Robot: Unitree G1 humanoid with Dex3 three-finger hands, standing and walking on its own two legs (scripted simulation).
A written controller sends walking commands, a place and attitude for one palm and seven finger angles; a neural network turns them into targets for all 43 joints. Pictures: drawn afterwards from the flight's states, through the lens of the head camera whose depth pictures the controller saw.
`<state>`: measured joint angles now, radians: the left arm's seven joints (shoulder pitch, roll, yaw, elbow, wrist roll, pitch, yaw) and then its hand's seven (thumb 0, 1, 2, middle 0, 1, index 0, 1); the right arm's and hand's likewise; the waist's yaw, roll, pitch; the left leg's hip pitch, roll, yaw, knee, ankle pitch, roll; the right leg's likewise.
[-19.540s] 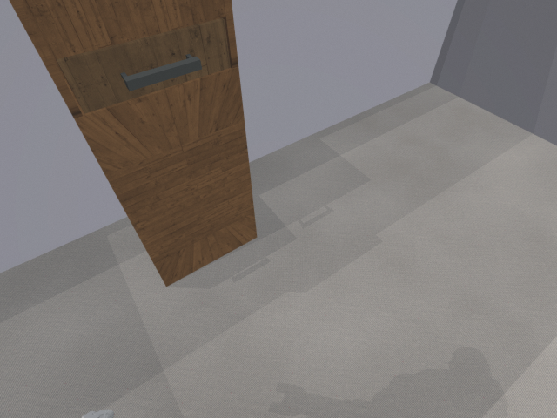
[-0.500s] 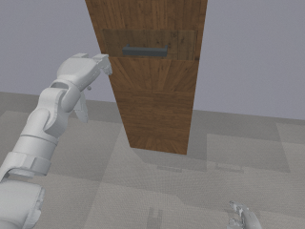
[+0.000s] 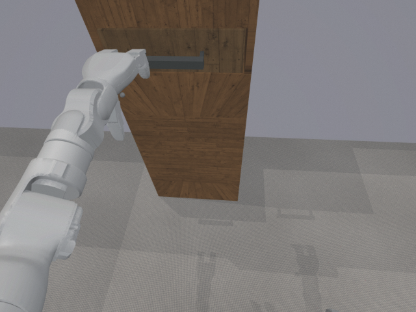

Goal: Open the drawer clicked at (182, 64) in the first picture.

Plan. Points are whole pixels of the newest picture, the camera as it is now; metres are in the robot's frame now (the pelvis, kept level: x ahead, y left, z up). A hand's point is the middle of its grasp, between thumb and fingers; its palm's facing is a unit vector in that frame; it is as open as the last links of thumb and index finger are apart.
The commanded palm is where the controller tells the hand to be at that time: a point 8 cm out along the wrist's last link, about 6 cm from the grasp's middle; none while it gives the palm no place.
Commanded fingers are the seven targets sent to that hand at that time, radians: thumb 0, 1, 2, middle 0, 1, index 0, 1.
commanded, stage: move the hooked fingers above the handle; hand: left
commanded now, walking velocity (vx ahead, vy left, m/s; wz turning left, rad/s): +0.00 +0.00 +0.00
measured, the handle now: (171, 58) +0.71 +0.10 +0.09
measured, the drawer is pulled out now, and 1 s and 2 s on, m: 0.00 0.00 0.00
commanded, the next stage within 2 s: lower the fingers behind the handle in 1.88 s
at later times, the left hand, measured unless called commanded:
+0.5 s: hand (152, 64) +0.60 +0.13 +0.15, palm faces -0.06 -0.05 -1.00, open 13.8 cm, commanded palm +0.62 +0.13 +0.21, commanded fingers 0.00 -0.50 0.30 -0.30 -1.20 -0.30 -1.20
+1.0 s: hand (156, 55) +0.64 +0.12 +0.15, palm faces -0.08 -0.07 -0.99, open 13.8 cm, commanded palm +0.65 +0.11 +0.20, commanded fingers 0.00 -0.50 0.30 -0.30 -1.20 -0.30 -1.20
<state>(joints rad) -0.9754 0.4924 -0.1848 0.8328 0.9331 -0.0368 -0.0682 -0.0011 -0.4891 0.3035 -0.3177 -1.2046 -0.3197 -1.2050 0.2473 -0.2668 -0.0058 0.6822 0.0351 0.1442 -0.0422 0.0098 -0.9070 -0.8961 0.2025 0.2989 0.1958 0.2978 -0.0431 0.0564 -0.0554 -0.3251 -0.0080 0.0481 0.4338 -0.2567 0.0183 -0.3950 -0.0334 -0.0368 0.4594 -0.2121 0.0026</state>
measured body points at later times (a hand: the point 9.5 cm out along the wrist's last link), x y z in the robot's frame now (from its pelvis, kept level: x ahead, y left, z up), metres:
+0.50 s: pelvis +0.01 +0.00 -0.01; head +0.13 -0.01 +0.42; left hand +0.60 +0.13 +0.20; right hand -0.06 -0.27 -0.13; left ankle -0.03 +0.11 -0.74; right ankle +0.00 -0.12 -0.74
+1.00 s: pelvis +0.02 +0.01 -0.02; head +0.17 -0.01 +0.40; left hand +0.64 +0.13 +0.20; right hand -0.11 -0.23 -0.12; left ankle -0.03 +0.11 -0.74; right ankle +0.00 -0.12 -0.74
